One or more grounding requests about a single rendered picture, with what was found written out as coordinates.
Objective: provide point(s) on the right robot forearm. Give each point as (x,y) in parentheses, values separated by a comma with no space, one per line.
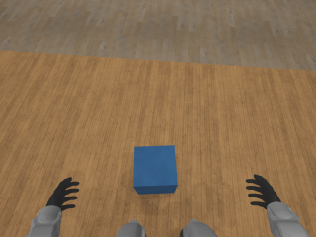
(283,221)

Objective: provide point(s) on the carton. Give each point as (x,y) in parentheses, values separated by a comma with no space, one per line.
(155,170)

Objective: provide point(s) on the right robot hand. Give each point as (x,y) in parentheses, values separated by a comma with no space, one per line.
(268,193)

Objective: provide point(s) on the robot shin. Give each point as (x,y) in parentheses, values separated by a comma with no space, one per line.
(134,221)
(193,220)

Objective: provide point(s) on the left robot hand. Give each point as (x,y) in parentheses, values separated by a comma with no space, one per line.
(58,199)

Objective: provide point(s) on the left robot forearm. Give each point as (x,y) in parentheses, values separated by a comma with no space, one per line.
(47,222)

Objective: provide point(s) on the right robot shin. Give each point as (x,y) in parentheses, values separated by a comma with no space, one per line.
(193,220)

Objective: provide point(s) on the left robot shin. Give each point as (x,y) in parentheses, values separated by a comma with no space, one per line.
(134,221)

